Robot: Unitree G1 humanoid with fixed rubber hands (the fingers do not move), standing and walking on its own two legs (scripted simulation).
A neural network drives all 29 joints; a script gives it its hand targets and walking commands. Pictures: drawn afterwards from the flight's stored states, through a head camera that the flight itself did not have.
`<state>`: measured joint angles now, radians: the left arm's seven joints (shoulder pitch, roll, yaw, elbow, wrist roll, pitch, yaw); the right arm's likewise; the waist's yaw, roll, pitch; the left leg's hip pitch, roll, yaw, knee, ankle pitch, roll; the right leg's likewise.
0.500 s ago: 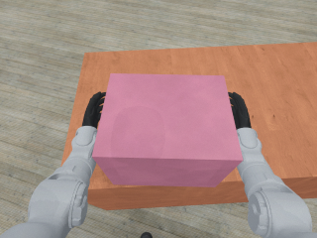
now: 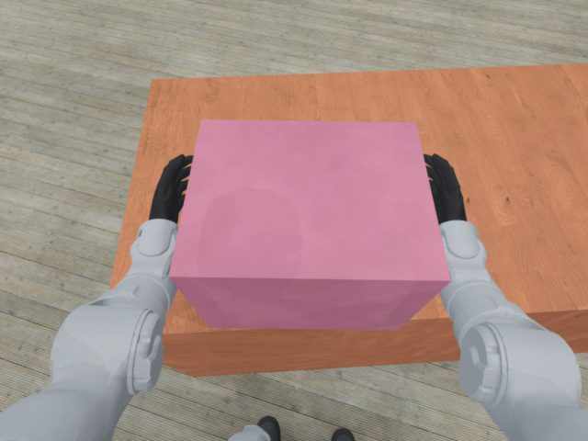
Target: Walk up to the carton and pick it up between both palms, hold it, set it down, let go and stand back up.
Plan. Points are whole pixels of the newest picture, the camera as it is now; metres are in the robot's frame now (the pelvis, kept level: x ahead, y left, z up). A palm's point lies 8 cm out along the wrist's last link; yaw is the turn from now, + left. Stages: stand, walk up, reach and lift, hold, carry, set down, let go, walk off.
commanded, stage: set down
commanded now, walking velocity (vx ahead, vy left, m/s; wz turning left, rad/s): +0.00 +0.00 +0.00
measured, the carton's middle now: (306, 231) +0.40 +0.02 -0.02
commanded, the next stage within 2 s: none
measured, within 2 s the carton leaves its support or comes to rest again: neither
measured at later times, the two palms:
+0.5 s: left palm (167, 213) +0.40 +0.22 +0.01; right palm (446, 214) +0.42 -0.18 +0.01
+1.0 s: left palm (171, 212) +0.41 +0.22 +0.00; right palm (444, 213) +0.43 -0.18 +0.01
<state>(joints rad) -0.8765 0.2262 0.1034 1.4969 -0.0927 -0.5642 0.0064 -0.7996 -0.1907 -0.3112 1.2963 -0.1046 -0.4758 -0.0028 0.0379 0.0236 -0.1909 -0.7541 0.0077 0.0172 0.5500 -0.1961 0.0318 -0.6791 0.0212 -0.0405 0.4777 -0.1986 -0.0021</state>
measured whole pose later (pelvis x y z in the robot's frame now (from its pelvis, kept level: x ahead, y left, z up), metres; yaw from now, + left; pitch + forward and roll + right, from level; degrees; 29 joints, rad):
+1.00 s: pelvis +0.00 +0.00 +0.00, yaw -1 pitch +25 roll -2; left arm -0.90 0.24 0.27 1.50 0.04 -0.61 -0.01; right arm -0.86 -0.19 -0.46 1.36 -0.23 -0.57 0.04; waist 0.03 0.01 -0.17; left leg -0.80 0.02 0.05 0.55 -0.19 0.04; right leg -0.74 0.01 -0.04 0.50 -0.19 0.00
